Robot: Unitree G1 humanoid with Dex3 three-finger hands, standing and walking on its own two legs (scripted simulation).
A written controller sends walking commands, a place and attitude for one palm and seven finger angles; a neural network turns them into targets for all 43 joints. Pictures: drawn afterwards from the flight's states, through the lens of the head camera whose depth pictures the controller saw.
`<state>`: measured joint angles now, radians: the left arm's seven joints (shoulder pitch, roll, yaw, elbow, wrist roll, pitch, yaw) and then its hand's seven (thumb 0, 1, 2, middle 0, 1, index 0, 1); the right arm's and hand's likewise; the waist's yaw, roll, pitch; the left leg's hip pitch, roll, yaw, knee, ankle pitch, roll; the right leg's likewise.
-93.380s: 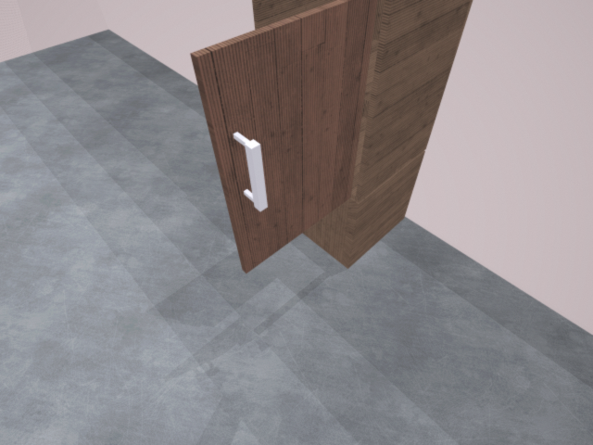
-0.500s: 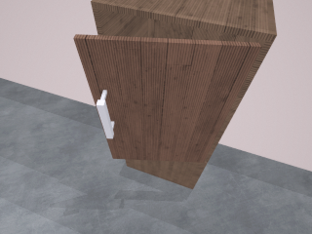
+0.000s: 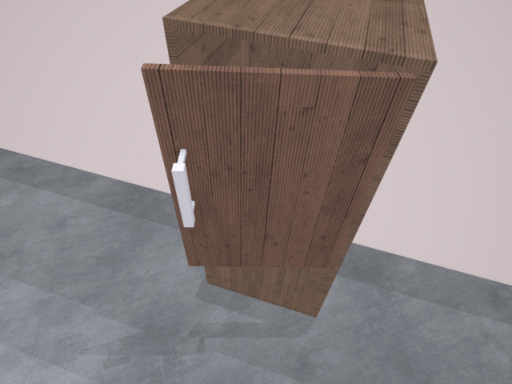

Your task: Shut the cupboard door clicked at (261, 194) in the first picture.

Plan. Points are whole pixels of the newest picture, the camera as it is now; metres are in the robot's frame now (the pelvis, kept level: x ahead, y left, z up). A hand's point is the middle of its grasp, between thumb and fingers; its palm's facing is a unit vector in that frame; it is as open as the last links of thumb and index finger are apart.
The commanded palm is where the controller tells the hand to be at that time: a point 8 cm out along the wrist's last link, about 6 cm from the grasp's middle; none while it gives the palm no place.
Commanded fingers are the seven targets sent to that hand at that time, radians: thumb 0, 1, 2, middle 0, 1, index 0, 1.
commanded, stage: come to a stop and stand still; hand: left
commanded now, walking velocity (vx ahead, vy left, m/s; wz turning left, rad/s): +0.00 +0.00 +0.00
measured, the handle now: (186, 190) +0.46 +0.17 +0.02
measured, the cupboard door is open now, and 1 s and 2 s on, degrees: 18 18 18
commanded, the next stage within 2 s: look again from close up in 0.24 s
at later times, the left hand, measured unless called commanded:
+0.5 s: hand out of the picture +0.00 +0.16 -0.16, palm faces +0.03 -0.98 -0.20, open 7.4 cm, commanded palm none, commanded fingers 0.00 0.90 0.90 -0.20 -0.30 -0.20 -0.30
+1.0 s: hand out of the picture +0.11 +0.14 -0.15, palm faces +0.11 -0.97 -0.23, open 7.3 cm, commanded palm +0.14 +0.19 -0.06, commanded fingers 0.00 0.90 0.90 -0.24 -0.34 -0.24 -0.34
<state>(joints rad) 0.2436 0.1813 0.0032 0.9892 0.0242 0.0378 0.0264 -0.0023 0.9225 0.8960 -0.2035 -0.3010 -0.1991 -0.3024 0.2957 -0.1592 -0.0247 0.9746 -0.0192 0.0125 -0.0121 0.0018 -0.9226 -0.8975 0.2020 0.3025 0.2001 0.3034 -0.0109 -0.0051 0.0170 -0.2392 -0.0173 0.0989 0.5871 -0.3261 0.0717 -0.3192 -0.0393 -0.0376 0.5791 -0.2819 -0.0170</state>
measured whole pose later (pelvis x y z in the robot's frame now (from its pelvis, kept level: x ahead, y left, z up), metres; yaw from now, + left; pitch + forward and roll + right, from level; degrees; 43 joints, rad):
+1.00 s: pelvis +0.06 -0.05 +0.01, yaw +1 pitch +0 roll +1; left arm 0.23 0.16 0.05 0.94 -0.02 0.03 0.02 0.00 0.92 0.90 -0.20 -0.30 -0.20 -0.30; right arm 0.26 -0.17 0.01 1.08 -0.01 -0.04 -0.05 0.00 -0.91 -0.90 0.20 0.30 0.20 0.30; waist 0.00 0.02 0.07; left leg -0.14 0.01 0.06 0.48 -0.31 0.00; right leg -0.22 0.02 -0.02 0.49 -0.27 -0.04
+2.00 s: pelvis -0.03 +0.00 -0.08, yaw +3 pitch +11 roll -2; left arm 0.42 0.23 0.06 -0.10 -0.22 -0.34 -0.19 0.01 0.91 0.90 -0.98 -1.15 -0.97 -1.15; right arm 0.29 -0.28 0.02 0.51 0.02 -0.25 -0.05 0.01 -0.91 -0.90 0.21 0.30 0.20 0.30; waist 0.00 0.03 -0.10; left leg -0.83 -0.05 -0.03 1.16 -0.52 0.05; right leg -0.86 -0.02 -0.03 1.08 -0.41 0.01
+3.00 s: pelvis +0.01 -0.04 -0.05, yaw +3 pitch +10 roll +0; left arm 0.36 0.23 0.14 -0.04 -0.30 -0.26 -0.29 0.01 0.90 0.90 -1.30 -1.50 -1.30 -1.50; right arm 0.27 -0.26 0.03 0.48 0.04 -0.18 -0.07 0.01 -0.91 -0.90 0.20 0.30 0.20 0.30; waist 0.02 0.04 -0.10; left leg -0.67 -0.03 -0.05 1.00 -0.50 0.00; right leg -0.73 0.01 -0.05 0.97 -0.41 -0.03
